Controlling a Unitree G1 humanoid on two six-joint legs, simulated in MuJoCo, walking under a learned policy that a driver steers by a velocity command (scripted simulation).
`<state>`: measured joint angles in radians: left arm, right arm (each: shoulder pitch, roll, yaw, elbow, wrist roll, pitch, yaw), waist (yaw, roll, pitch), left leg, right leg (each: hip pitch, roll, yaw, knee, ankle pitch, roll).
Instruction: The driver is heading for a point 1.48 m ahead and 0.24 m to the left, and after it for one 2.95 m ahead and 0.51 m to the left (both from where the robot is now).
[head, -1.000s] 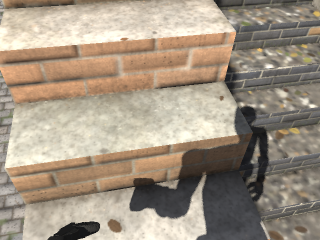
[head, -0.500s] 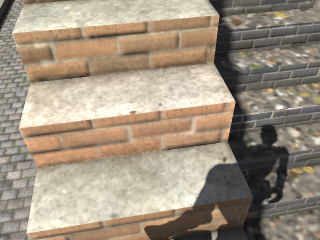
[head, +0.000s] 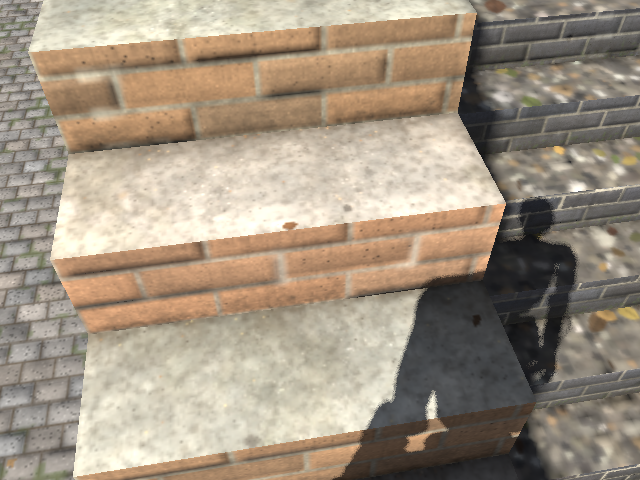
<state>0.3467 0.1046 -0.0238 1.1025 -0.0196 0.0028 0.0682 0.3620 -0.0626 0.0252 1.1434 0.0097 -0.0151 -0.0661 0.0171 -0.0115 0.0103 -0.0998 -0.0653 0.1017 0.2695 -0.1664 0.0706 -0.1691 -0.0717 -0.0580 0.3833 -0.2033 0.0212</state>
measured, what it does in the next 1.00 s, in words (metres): shifts its weight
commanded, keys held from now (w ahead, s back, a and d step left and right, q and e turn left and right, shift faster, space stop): no key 0.52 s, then w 0.48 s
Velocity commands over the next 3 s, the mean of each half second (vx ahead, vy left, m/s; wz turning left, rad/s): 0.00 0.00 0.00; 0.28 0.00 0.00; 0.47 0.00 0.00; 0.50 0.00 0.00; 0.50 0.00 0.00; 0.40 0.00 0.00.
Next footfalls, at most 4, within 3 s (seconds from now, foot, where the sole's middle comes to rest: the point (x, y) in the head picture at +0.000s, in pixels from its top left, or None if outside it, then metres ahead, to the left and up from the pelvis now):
none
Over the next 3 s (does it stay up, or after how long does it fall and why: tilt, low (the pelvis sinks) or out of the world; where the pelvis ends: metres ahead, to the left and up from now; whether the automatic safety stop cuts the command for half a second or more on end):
stays up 0.09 -0.02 0.00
